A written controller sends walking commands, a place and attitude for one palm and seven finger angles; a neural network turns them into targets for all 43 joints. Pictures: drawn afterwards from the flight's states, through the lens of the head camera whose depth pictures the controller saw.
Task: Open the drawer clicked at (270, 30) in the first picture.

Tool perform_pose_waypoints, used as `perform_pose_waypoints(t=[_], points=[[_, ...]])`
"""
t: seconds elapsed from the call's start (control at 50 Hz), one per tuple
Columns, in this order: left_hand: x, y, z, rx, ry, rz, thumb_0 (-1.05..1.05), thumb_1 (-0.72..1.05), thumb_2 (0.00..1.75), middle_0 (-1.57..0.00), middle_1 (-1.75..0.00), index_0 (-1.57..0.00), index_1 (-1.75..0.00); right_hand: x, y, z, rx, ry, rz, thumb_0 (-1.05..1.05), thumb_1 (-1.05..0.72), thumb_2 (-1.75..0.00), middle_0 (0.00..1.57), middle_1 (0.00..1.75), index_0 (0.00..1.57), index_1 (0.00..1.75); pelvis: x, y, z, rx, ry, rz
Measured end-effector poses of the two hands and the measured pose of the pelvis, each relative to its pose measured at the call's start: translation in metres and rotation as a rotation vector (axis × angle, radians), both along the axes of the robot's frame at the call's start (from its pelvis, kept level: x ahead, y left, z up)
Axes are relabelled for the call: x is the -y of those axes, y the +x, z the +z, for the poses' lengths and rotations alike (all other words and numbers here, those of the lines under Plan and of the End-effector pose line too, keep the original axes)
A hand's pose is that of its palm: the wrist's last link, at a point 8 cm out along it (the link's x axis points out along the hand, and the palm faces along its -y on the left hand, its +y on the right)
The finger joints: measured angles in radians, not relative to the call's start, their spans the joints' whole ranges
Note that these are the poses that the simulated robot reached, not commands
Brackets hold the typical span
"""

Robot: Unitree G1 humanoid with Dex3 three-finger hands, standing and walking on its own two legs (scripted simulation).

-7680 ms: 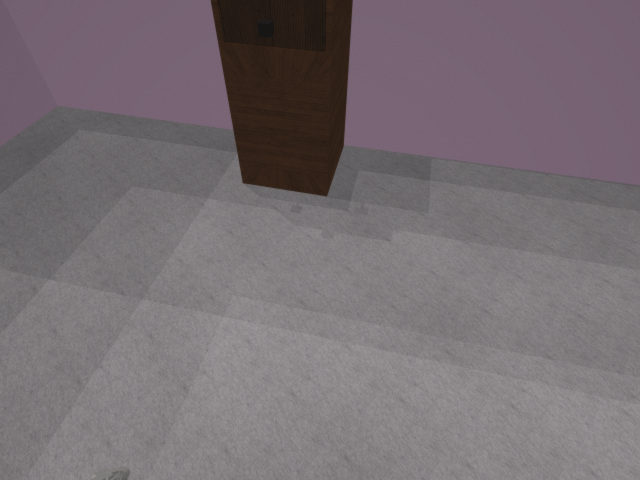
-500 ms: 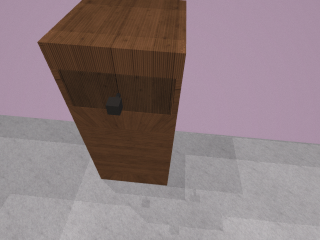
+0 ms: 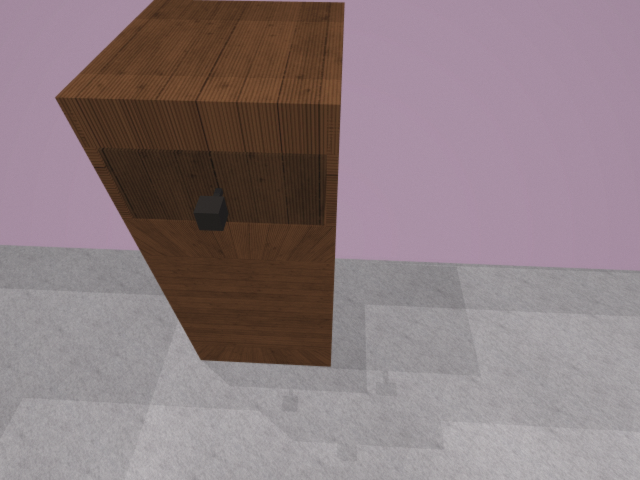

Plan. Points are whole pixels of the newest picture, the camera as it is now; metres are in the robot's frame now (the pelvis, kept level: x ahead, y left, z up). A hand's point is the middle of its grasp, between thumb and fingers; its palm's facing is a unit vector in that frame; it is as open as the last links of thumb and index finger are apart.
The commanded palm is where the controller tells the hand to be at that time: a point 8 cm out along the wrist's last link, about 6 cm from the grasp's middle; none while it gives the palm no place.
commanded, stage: come to a stop and stand still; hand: left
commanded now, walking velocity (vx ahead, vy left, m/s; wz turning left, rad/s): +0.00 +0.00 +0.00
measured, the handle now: (214, 205) +0.55 +0.22 +0.00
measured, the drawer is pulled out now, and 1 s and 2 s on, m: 0.00 0.00 0.00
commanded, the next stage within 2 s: look again from close up in 0.42 s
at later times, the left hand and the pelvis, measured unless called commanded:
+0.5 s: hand out of the picture -0.07 +0.13 -0.17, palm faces +0.07 -0.99 -0.13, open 7.3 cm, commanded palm none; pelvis -0.02 -0.01 +0.00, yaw +1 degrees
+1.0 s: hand out of the picture +0.02 +0.21 -0.17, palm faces +0.05 -0.97 -0.23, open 7.4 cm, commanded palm none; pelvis -0.03 +0.02 +0.00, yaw +1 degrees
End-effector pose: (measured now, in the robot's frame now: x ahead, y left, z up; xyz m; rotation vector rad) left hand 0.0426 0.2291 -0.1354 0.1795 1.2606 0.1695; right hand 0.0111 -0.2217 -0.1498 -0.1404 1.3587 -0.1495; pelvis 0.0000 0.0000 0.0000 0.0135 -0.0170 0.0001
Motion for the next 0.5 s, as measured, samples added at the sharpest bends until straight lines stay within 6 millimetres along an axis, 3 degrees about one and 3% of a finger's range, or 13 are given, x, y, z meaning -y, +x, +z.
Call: perform_pose_waypoints(t=[0.12,0.36,0.5], points=[[0.007,-0.024,0.0,-0.018,-0.009,0.012,0.0,0.94,0.9,-0.2,-0.3,-0.2,-0.29,0.004,-0.017,0.003,-0.015,0.009,0.014,0.01,-0.92,-0.9,0.2,0.29,0.19,0.3,0.008,-0.01,0.003,0.009,-0.004,0.005],[0.034,-0.097,-0.006,-0.164,-0.071,0.06,0.0,0.92,0.9,-0.2,-0.3,-0.2,-0.29,-0.002,-0.057,0.004,-0.099,0.04,0.016,0.0,-0.91,-0.9,0.2,0.29,0.19,0.3,0.015,-0.023,0.004,0.007,-0.01,0.016],[0.048,-0.119,-0.009,-0.215,-0.107,0.083,0.0,0.91,0.9,-0.2,-0.3,-0.2,-0.29,-0.008,-0.07,0.005,-0.13,0.045,0.008,0.0,-0.91,-0.9,0.2,0.29,0.19,0.3,0.015,-0.024,0.004,0.002,-0.011,0.018]])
